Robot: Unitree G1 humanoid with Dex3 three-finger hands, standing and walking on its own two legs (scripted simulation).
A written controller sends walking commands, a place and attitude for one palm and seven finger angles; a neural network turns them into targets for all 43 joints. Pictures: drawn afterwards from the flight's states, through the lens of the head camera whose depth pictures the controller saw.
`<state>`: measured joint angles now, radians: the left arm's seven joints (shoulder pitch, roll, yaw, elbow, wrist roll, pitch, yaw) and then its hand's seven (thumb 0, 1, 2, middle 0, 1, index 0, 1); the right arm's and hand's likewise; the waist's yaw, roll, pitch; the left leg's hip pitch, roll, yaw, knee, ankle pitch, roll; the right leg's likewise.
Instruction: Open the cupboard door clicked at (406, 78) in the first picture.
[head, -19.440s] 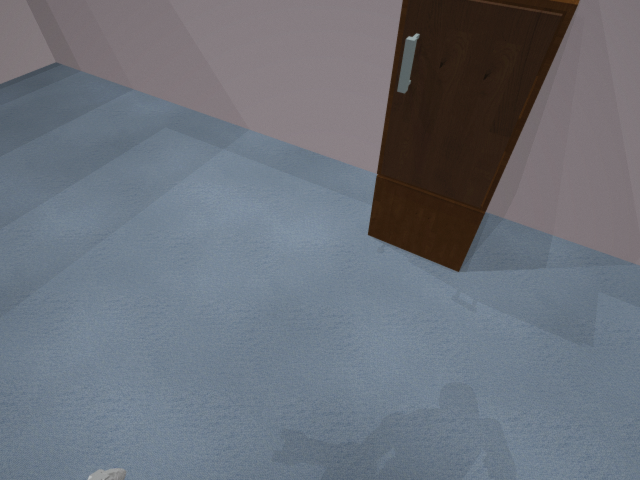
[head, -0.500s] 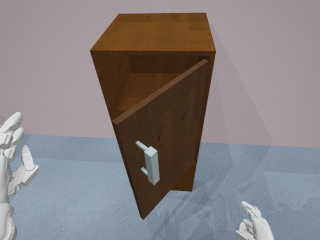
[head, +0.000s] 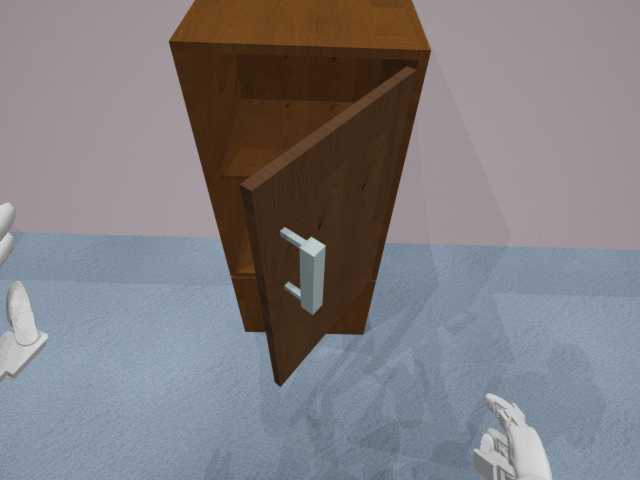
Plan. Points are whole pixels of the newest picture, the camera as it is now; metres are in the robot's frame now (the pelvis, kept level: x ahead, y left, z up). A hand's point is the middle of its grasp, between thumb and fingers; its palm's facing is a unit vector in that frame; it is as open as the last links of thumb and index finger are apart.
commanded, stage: step back with the hand held close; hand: left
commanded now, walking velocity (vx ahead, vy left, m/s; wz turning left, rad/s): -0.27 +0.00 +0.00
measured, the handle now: (300, 271) +0.39 +0.06 +0.02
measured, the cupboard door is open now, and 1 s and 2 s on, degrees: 53 53 53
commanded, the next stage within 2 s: stop stepping back and stand still in 0.54 s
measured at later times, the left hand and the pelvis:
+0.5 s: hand out of the picture +0.10 +0.29 +0.18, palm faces +0.54 -0.73 -0.42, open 7.4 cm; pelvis -0.09 +0.00 -0.01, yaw +4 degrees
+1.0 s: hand out of the picture +0.04 +0.24 +0.17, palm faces +0.37 -0.81 -0.46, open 7.4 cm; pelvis -0.17 -0.01 +0.00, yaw -1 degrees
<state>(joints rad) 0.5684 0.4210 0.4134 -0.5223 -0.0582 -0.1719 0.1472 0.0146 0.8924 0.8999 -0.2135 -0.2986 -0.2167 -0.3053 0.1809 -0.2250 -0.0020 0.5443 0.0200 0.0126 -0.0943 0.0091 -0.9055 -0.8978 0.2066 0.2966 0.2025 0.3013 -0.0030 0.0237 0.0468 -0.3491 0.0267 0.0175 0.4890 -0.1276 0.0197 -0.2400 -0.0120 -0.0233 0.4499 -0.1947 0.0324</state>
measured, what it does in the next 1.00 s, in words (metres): walks backwards: right foot, then left foot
